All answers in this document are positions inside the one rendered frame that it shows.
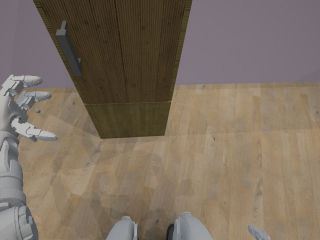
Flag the handle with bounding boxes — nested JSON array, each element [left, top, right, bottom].
[[55, 20, 83, 76]]

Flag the right robot thigh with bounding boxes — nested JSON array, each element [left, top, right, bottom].
[[174, 216, 214, 240]]

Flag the left robot upper arm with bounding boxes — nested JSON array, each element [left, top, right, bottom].
[[0, 205, 39, 240]]

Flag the left robot forearm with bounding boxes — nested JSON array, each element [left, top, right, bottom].
[[0, 130, 27, 212]]

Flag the left robot hand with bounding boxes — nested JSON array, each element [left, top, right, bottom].
[[0, 74, 58, 143]]

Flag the cupboard door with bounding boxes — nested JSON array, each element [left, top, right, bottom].
[[38, 0, 186, 105]]

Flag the right robot hand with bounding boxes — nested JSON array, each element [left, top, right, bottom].
[[248, 225, 270, 240]]

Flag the robot left shin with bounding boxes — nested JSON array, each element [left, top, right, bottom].
[[121, 216, 131, 221]]

